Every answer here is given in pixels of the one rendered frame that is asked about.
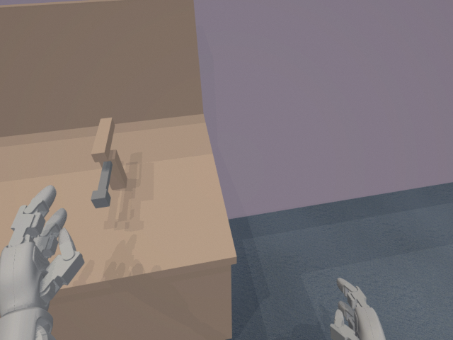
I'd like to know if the left robot forearm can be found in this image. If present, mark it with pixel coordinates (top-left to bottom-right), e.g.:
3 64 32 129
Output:
0 307 56 340

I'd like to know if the left robot hand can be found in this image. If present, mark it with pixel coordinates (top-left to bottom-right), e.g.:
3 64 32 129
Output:
0 185 84 317

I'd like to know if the right robot hand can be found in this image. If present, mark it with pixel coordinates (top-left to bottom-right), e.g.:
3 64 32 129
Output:
330 278 386 340

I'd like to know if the tap lever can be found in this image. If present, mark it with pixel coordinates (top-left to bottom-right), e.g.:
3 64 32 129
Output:
91 161 113 208

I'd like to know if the counter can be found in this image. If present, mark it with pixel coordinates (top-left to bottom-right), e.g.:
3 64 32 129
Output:
0 0 237 340

